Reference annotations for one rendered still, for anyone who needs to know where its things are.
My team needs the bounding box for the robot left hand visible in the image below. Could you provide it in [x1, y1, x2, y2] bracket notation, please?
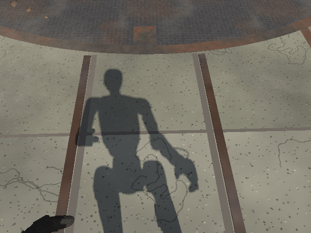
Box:
[21, 215, 74, 233]

